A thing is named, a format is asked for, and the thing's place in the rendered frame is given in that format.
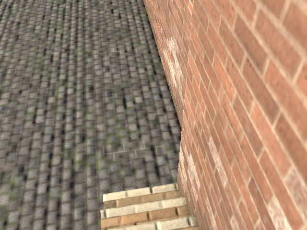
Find stairs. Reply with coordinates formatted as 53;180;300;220
100;183;200;230

